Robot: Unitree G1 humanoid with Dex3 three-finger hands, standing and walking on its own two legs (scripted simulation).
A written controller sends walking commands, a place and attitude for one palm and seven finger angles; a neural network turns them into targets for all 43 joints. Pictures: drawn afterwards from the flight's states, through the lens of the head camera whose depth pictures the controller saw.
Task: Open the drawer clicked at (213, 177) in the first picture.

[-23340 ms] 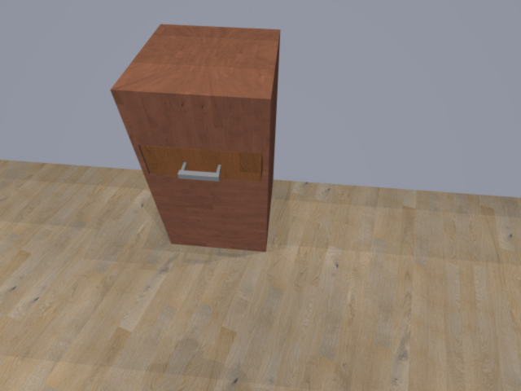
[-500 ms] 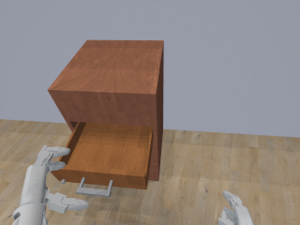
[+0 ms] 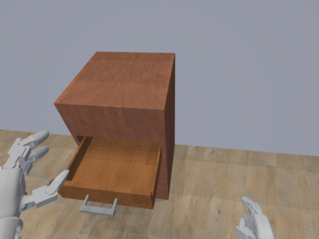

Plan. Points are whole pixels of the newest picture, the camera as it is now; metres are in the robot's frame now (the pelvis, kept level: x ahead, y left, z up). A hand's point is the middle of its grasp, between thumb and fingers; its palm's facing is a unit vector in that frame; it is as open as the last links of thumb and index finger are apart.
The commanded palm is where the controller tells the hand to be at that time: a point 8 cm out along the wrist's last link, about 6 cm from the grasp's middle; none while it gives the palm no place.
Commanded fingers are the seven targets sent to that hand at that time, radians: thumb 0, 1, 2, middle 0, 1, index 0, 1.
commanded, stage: draw the hand back to the body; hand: left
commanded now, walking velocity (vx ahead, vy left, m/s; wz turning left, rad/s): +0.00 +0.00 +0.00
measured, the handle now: (99, 205) +0.29 +0.28 -0.25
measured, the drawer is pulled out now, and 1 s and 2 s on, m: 0.23 0.23 0.23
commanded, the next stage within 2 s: step back with the hand held close in 0.34 s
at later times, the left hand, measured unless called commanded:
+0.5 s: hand (44, 178) +0.18 +0.23 +0.16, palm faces +0.37 -0.82 -0.43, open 7.4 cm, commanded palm +0.13 +0.28 +0.18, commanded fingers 0.00 0.90 0.90 -0.20 -0.30 -0.20 -0.30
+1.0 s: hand (21, 196) +0.15 +0.26 +0.15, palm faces +0.27 -0.81 -0.52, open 7.4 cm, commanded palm +0.08 +0.31 +0.18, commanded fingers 0.00 0.90 0.90 -0.20 -0.30 -0.20 -0.30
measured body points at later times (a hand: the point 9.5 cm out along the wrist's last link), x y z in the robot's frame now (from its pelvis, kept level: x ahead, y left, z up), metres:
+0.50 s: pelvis +0.00 +0.00 +0.00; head -0.01 -0.03 +0.45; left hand +0.16 +0.28 +0.18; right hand +0.19 -0.23 -0.08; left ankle -0.01 +0.13 -0.74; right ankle -0.06 -0.09 -0.74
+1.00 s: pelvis -0.05 +0.03 +0.00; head -0.01 +0.03 +0.45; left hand +0.13 +0.30 +0.18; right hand +0.14 -0.21 -0.08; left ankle -0.01 +0.13 -0.74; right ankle -0.06 -0.09 -0.74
